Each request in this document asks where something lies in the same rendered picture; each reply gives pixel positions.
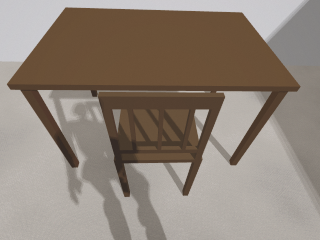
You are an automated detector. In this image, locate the table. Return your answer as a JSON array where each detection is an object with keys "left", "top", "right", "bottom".
[{"left": 7, "top": 7, "right": 301, "bottom": 168}]

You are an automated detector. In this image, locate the chair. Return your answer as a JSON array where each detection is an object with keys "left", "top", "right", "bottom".
[{"left": 98, "top": 92, "right": 225, "bottom": 197}]

